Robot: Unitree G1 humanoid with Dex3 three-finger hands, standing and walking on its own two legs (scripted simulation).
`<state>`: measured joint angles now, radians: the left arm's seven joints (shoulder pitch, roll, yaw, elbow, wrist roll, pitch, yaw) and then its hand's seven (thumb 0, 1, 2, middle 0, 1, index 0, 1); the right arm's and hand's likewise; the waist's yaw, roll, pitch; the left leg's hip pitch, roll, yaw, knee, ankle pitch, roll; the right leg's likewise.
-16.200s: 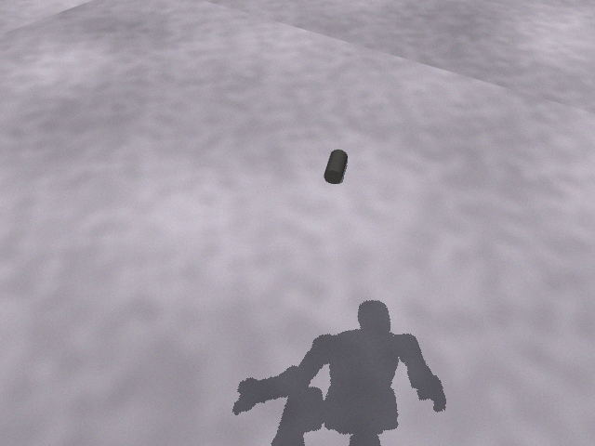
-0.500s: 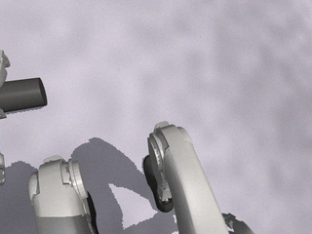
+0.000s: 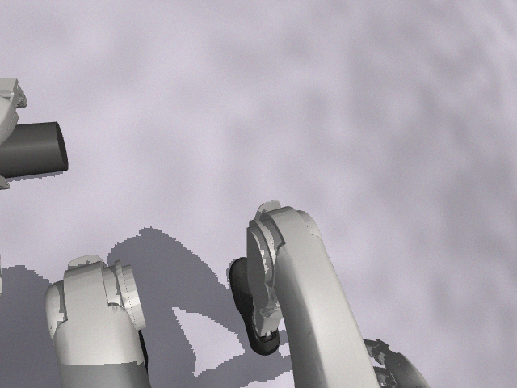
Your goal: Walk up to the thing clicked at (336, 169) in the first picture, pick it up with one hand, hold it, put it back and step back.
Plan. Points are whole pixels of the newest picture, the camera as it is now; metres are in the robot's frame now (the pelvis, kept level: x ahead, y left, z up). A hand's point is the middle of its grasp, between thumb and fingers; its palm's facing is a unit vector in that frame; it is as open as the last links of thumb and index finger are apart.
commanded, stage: rest palm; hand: left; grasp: from above
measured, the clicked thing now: (9, 151) +0.53 +0.26 -0.29
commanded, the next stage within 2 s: close in 0.76 s
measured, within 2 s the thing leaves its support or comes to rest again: neither
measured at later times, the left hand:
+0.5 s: hand (5, 157) +0.50 +0.26 -0.24, palm faces -0.46 -0.06 -0.89, open 13.5 cm
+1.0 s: hand (6, 160) +0.50 +0.26 -0.26, palm faces -0.46 -0.07 -0.88, open 13.2 cm
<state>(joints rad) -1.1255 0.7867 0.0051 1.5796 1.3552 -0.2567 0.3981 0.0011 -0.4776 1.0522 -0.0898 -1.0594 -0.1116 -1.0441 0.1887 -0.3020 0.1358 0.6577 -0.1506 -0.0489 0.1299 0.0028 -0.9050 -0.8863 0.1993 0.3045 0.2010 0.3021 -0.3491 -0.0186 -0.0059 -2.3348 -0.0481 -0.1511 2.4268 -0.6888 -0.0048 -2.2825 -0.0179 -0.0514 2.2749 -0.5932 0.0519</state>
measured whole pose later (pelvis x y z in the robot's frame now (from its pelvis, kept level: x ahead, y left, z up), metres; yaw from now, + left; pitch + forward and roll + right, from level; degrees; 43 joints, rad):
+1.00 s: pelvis +0.01 +0.01 -0.02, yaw -4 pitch +30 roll -15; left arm -1.12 0.97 0.09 1.70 1.40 -0.27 0.55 0.00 -0.40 1.05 -0.11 -1.05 -0.12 -1.04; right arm 0.18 -0.33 0.24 0.63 -0.23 -0.16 0.23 0.00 -0.90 -0.89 0.20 0.30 0.20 0.30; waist -0.42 -0.09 0.13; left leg -2.36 -0.04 -0.22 2.55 -0.74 0.01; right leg -2.28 0.01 -0.10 2.33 -0.60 0.07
